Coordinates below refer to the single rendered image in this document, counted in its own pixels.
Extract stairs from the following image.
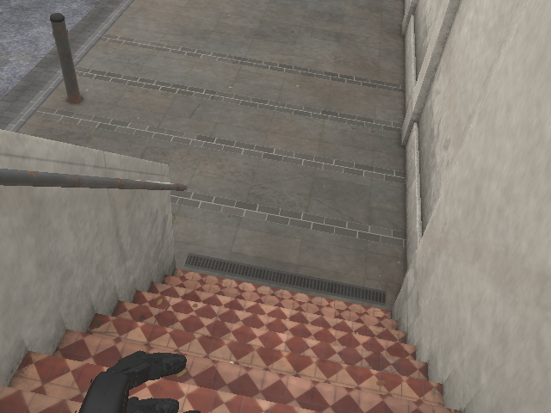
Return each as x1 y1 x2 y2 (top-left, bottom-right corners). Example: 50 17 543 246
0 268 462 413

